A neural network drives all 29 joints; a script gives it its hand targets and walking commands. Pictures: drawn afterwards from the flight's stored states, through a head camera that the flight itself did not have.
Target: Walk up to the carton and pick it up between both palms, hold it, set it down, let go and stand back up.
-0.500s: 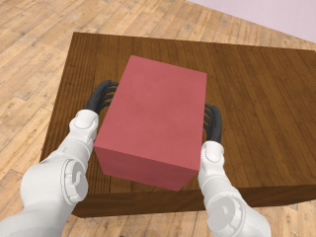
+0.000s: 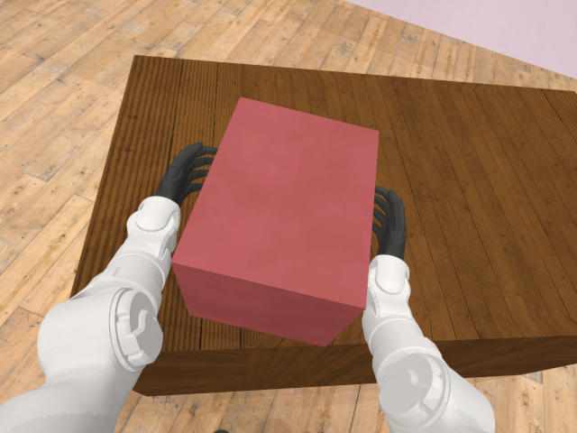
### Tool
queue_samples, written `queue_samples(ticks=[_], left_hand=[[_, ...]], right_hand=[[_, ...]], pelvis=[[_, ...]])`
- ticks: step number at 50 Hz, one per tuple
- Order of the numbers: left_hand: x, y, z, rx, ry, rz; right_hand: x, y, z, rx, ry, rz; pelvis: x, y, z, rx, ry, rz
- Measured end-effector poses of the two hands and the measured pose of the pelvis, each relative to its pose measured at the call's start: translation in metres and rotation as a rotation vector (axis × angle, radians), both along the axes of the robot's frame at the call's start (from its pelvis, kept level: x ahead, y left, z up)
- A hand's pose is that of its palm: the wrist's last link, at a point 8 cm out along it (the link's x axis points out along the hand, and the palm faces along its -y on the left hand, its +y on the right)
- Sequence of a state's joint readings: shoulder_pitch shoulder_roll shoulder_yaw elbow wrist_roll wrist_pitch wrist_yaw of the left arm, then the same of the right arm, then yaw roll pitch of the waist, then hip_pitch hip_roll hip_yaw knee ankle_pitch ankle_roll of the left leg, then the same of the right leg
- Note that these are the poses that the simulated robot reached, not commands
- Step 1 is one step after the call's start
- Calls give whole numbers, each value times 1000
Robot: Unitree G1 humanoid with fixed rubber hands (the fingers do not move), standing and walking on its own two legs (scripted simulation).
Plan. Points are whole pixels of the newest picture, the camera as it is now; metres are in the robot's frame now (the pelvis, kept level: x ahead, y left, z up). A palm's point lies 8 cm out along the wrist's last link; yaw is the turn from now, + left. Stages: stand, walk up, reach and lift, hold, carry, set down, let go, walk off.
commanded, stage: set down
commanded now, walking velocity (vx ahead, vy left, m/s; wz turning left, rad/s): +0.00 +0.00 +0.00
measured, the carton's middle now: (283, 224) +0.43 +0.00 -0.02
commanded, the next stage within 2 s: none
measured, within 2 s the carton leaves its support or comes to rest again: neither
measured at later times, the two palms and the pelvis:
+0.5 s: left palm (173, 189) +0.47 +0.17 +0.01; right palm (382, 254) +0.38 -0.15 -0.02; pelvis +0.00 +0.00 -0.02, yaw -2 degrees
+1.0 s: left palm (146, 174) +0.46 +0.20 +0.05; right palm (426, 232) +0.39 -0.20 +0.04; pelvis -0.02 +0.00 -0.03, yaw -1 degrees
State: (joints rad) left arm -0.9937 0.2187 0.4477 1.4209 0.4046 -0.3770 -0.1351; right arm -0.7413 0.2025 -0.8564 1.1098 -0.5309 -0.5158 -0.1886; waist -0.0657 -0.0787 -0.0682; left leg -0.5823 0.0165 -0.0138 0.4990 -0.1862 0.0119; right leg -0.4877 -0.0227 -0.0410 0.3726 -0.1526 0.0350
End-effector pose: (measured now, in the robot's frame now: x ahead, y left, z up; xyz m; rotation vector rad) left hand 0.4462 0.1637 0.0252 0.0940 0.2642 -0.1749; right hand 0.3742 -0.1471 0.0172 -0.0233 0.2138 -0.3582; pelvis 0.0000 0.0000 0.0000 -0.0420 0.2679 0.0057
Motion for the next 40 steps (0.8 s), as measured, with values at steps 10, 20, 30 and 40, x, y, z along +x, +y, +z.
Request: queue_samples(ticks=[10, 20, 30, 40], left_hand=[[0, 0, -3, 32, 21, -5], [10, 5, -21, 23, 81, 90], [20, 10, -13, 14, 47, 102], [13, 26, -15, 27, 36, 115]], right_hand=[[0, -1, -2, 18, -3, -1], [1, -3, -33, 84, 135, 5], [9, -18, -30, 75, 76, -34], [7, -51, -11, 56, 64, -51]], pelvis=[[-1, 1, -1, 2, 9, -5], [1, 3, -13, -8, 97, -20], [2, 7, -24, -33, 122, -31], [-8, 6, -29, -36, 108, -22]])
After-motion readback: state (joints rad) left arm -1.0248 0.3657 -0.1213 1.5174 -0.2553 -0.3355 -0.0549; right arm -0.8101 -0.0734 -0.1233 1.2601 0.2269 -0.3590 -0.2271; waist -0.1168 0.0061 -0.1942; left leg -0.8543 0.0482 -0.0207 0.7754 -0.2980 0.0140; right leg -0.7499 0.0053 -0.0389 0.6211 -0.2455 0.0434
